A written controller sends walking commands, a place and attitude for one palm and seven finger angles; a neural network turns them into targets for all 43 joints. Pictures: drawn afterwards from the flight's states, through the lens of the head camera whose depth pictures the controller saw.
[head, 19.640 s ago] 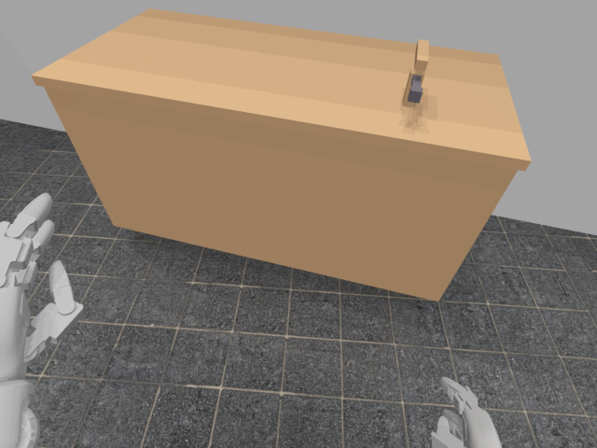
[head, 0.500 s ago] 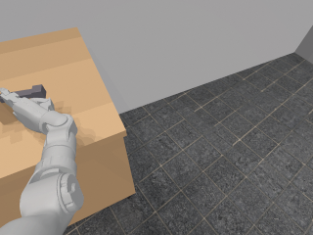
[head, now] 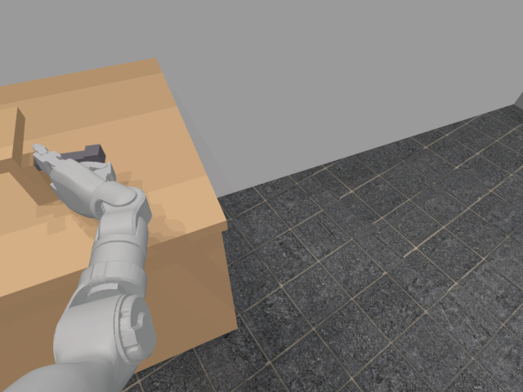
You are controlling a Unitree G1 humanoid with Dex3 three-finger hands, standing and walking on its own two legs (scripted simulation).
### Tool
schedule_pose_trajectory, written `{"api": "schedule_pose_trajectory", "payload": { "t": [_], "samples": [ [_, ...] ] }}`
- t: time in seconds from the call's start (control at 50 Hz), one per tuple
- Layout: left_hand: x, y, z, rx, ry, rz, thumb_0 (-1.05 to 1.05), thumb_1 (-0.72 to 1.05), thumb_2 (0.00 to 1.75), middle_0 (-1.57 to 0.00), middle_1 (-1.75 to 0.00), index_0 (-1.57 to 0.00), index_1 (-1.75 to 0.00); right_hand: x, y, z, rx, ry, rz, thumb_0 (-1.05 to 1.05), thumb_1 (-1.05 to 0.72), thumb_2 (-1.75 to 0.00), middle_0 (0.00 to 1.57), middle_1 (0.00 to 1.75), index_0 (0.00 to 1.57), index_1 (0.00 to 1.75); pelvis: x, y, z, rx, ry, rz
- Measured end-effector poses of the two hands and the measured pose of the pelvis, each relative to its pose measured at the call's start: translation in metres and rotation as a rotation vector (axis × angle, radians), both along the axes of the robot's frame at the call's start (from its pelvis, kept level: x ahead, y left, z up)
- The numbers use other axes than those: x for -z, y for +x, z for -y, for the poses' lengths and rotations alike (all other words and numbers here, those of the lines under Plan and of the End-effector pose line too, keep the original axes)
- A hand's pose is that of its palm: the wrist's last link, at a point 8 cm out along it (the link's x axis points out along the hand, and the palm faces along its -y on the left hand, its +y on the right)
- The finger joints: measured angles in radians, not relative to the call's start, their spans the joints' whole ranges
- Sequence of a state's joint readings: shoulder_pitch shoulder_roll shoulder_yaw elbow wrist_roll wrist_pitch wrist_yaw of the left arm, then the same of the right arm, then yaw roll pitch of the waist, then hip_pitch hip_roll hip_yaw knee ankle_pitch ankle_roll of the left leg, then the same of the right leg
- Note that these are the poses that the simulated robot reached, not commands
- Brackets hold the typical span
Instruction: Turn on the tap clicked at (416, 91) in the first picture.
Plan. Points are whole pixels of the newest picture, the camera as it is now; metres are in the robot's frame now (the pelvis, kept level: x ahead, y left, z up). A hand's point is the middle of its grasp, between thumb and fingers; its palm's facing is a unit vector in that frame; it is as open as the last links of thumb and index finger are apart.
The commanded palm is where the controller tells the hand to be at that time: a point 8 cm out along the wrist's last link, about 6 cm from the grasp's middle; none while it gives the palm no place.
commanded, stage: lift the hand up off the lever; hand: left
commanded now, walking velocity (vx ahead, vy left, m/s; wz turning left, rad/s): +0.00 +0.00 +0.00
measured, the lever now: (94, 156) +0.49 +0.29 +0.09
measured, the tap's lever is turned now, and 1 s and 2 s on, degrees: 79 79 79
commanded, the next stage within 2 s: draw the hand back beside the body in 1.42 s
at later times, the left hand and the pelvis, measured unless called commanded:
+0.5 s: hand (102, 162) +0.44 +0.25 +0.12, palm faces +0.85 -0.50 -0.14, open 7.8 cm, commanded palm +0.38 +0.26 +0.14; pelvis -0.01 -0.01 +0.01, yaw +0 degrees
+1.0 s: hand (90, 159) +0.42 +0.25 +0.15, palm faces +0.85 -0.52 -0.12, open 7.8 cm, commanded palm +0.37 +0.26 +0.16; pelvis -0.01 +0.00 +0.01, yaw +0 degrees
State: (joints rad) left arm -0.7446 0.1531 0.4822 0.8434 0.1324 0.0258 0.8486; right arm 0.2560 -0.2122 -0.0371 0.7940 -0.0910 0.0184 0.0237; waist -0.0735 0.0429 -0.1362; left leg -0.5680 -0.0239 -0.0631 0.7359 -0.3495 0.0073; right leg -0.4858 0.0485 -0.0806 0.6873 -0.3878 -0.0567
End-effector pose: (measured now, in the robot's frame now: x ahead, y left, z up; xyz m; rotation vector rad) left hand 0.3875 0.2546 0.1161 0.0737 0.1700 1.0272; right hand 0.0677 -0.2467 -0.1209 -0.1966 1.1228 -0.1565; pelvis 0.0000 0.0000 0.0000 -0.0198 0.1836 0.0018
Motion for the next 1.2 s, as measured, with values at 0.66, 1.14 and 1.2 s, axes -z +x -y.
{"api": "schedule_pose_trajectory", "payload": {
  "t": [0.66,1.14,1.2],
  "samples": [
    [-0.027,-0.008,-0.003,-0.003,0.003,0.019,0.02,0.89,0.9,-0.16,-0.15,-0.15,-0.15,-0.009,-0.014,0.017,0.041,-0.028,0.031,0.01,-0.91,-0.9,0.21,0.3,0.2,0.3,-0.008,-0.006,0.009,0.011,0.009,0.037],
    [-0.044,-0.016,-0.005,0.003,-0.011,0.026,0.02,0.9,0.9,-0.16,-0.15,-0.15,-0.15,-0.018,0.026,0.001,-0.008,-0.017,0.122,0.01,-0.9,-0.9,0.21,0.3,0.2,0.3,-0.012,-0.004,0.002,0.006,0.009,0.066],
    [-0.046,-0.016,-0.006,0.002,-0.012,0.026,0.02,0.9,0.9,-0.16,-0.15,-0.15,-0.15,-0.018,0.025,0.0,-0.002,-0.013,0.121,0.01,-0.9,-0.9,0.21,0.3,0.2,0.3,-0.013,-0.003,0.002,0.01,0.01,0.07]
  ]
}}
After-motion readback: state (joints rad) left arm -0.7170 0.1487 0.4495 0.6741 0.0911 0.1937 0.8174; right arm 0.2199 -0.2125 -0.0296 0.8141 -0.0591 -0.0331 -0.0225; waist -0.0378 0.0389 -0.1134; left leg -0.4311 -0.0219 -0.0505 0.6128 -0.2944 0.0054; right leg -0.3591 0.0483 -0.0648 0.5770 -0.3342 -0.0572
